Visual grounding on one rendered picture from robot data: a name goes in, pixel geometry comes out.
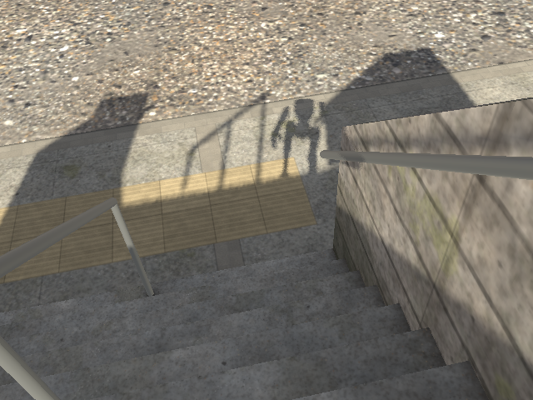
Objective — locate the stairs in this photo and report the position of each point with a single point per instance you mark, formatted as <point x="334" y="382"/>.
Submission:
<point x="295" y="328"/>

